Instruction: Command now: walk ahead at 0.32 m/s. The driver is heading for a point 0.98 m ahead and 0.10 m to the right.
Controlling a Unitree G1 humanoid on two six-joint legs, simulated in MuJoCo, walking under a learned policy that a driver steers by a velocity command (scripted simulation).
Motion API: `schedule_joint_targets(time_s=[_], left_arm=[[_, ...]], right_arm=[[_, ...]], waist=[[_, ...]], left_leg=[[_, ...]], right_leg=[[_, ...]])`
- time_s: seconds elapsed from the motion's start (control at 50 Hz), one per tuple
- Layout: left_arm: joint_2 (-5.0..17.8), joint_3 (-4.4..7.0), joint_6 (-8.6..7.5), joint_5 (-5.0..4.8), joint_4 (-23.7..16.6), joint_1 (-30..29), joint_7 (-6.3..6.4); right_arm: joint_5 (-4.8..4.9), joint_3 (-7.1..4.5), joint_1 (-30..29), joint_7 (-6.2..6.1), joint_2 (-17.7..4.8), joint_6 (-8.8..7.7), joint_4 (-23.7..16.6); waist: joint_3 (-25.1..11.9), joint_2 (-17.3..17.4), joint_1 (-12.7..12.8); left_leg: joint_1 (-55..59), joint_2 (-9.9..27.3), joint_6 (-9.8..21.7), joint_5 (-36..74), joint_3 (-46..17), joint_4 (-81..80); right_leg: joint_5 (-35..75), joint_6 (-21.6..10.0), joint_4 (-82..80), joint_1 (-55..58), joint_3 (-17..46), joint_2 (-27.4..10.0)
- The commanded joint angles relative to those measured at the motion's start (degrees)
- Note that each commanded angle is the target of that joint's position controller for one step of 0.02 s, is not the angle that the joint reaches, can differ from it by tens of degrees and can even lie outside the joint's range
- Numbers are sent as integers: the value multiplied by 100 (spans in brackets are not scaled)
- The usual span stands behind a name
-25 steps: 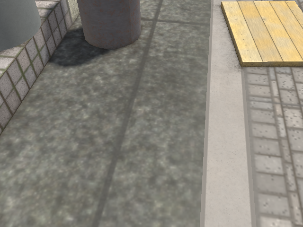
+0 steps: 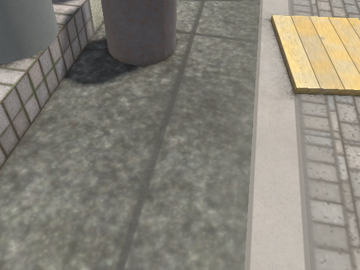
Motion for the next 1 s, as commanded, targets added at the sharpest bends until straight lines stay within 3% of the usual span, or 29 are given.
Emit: schedule_joint_targets(time_s=[0.02, 0.04, 0.06, 0.1, 0.14, 0.18, 0.24, 0.3, 0.36, 0.4, 0.42, 0.44, 0.46, 0.48, 0.5, 0.52, 0.54, 0.56, 0.58, 0.62, 0.7, 0.78, 0.84, 0.92, 0.96, 0.98, 1.0], left_arm=[[242, 5, -273, 2, -896, -1226, 5], [517, 66, -357, -89, -876, -1226, 1], [518, 66, -415, -131, -794, -1048, -56], [567, 112, -475, -38, -661, -1024, -110], [525, 148, -481, 39, -689, -1228, -192], [292, 94, -438, 50, -776, -1495, -254], [75, -31, -416, 39, -1118, -2356, -291], [195, -61, -402, -4, -1307, -2816, -353], [403, -29, -432, -14, -1453, -2954, -419], [679, 96, -454, 3, -1373, -2468, -421], [879, 217, -443, -9, -1149, -1691, -388], [1115, 349, -409, -24, -842, -679, -335], [1580, 453, -354, 63, -633, 344, -258], [1638, 412, -367, 154, -535, 475, -344], [1071, 272, -400, 93, -557, 26, -362], [822, 197, -434, 73, -649, -532, -350], [718, 152, -477, 104, -739, -995, -369], [578, 116, -508, 167, -753, -1204, -396], [483, 82, -528, 226, -696, -1248, -404], [471, 65, -547, 193, -545, -1082, -385], [814, 113, -535, 191, -369, -664, -214], [937, 114, -473, 134, -273, -219, -129], [1002, 126, -416, 74, -111, 205, -115], [1093, 186, -270, 67, 0, 362, -84], [1174, 210, -201, 88, -63, 133, -87], [1049, 158, -168, 131, -111, 78, -92], [825, 50, -175, 255, -268, 175, -87]], right_arm=[[-56, -371, 2064, 131, -1547, -170, 325], [-155, -233, 1654, 151, -1167, -239, 214], [-125, -152, 1222, 145, -850, -278, 58], [-77, -94, 857, 185, -716, -269, -99], [-122, 5, 1093, 166, -412, -181, -47], [-143, 15, 1313, 96, -469, -101, -32], [-165, -10, 1239, -9, -720, -41, -152], [-105, -63, 1378, -39, -874, -58, -125], [-32, -129, 1314, -44, -921, -45, -100], [-65, -193, 1144, -43, -1059, 6, -161], [-102, -206, 1036, -40, -1074, 59, -202], [-140, -183, 942, -29, -1041, 91, -293], [-264, -74, 1036, -14, -751, 71, -455], [-115, 137, 1822, 65, 153, -65, -414], [66, -15, 1190, 81, -523, -225, -484], [195, -108, 561, 82, -814, -307, -695], [157, -123, 295, 30, -822, -332, -733], [70, -186, 222, -9, -799, -295, -732], [37, -195, 383, -9, -678, -218, -726], [13, -201, 422, -12, -506, -96, -761], [-90, -241, -596, -22, -622, -39, -1188], [-81, -159, -1511, 75, -472, -107, -1449], [-26, -109, -2056, 171, -475, -128, -1629], [-3, -131, -2261, 312, -665, -185, -1852], [-7, -255, -1557, 317, -931, -205, -1704], [-8, -406, -565, 280, -1203, -201, -1398], [-77, -527, 530, 220, -1661, -179, -1181]], waist=[[387, 2147, -831], [611, 1415, -564], [911, 970, -345], [889, 625, -231], [694, 764, -288], [606, 739, -340], [791, 643, -450], [940, 799, -485], [948, 786, -288], [447, 930, 90], [-57, 988, 500], [-655, 944, 957], [-1509, -36, 1125], [-2366, -1587, 572], [-1528, -957, 688], [-629, -633, 529], [-305, -4, 311], [-115, 94, 122], [-130, -84, -73], [20, -208, -183], [425, -57, -35], [476, -48, 264], [560, -35, 463], [503, -132, 343], [31, -312, -117], [-578, -240, -561], [-1499, 434, -865]], left_leg=[[2167, 2165, 1090, -823, -3961, -2415], [1866, 2430, 1293, -1108, -4504, -2562], [1777, 2254, 1146, -884, -3854, -2497], [1853, 1752, 757, 140, -2611, -2535], [1882, 1356, 535, 1627, -1673, -2522], [1886, 1226, 569, 2464, -1224, -2507], [1273, 1103, 586, 2444, -859, -2740], [1039, 1206, 643, 2313, -736, -2928], [1549, 1460, 550, 2960, -643, -2693], [1876, 1521, 419, 4895, -507, -1927], [1802, 1395, 315, 5809, -355, -1029], [1163, 1161, 146, 5739, -245, 185], [-272, 685, -3, 3330, -80, 2154], [-2022, -364, -247, -1081, -655, 3955], [-2607, -52, -90, -1025, -1114, 4553], [-2855, 236, 16, -464, -900, 4521], [-2511, 546, 21, 89, -804, 4251], [-2216, 719, -2, 374, -747, 3957], [-1864, 864, -7, 537, -789, 3765], [-1749, 938, -67, 559, -689, 3409], [-2586, 1044, -325, 1511, -579, 2231], [-2368, 763, -341, 2672, -291, 589], [-2372, 615, -322, 2724, -222, 15], [-2390, 498, -66, 1983, -268, -409], [-1242, 185, 143, 1676, -3, -546], [104, 90, 328, 1783, 59, -552], [1946, 1177, 704, 1857, -1197, -384]], right_leg=[[-688, -52, 1878, -3238, -412, 451], [-822, -138, 2929, -3579, 126, 126], [-263, -259, 3337, -3871, 222, -134], [666, -351, 3123, -3950, 7, -447], [1128, -273, 2681, -3618, -247, -544], [1399, -117, 2226, -3549, -468, -489], [2015, 52, 887, -3053, -667, -308], [2406, 32, 150, -2502, -762, -157], [2347, -207, -282, -2340, -617, -146], [2088, -414, -306, -1520, -741, 101], [2009, -561, -279, -558, -843, 280], [2036, -743, -269, 864, -694, 175], [1559, -1113, -219, 2618, 949, -1124], [47, -2041, -1377, 3815, 3908, -2308], [-288, -1709, -1895, 3116, 3884, -1998], [225, -1456, -1978, 2168, 2865, -1831], [1122, -1333, -2108, 1259, 2147, -1642], [1666, -1254, -2227, 628, 1568, -1406], [1791, -1213, -2382, 275, 1214, -1245], [1925, -1284, -2638, -116, 846, -1122], [2106, -1347, -2932, -130, 530, -1118], [2357, -1092, -2908, 107, 57, -884], [2300, -1067, -2753, 630, 34, -1042], [2936, -920, -2191, 1547, 135, -1439], [4551, -757, -1327, 1584, -39, -1320], [4971, -601, -193, 1210, -262, -1003], [3376, -406, 1690, -29, -530, -617]])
